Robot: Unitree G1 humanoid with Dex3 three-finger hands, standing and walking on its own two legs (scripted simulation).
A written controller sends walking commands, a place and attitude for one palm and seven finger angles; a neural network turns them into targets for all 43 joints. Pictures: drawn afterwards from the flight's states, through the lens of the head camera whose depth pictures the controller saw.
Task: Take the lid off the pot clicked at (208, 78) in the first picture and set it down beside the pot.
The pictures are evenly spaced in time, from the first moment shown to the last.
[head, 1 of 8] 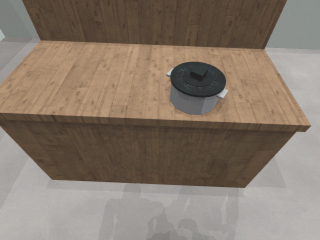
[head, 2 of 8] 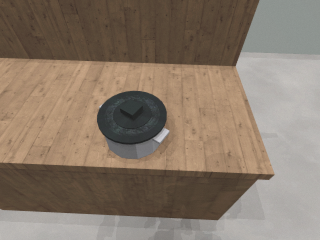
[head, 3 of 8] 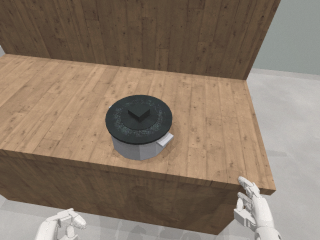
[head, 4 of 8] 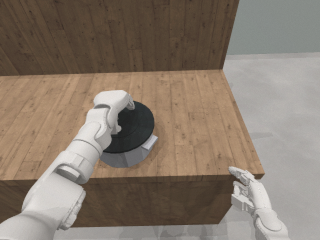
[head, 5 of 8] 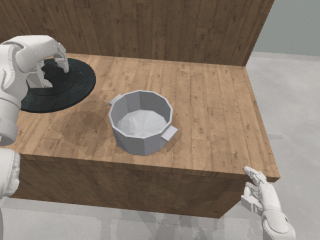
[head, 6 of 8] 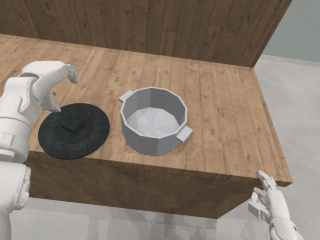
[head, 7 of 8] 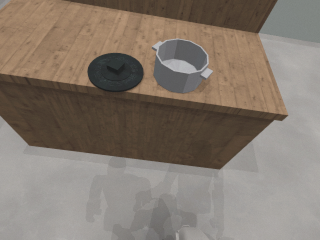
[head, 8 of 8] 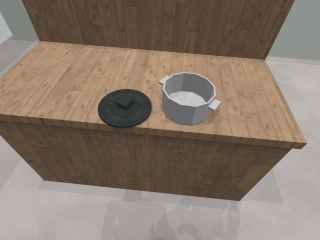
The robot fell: no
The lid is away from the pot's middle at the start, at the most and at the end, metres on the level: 0.00 0.25 0.24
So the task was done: yes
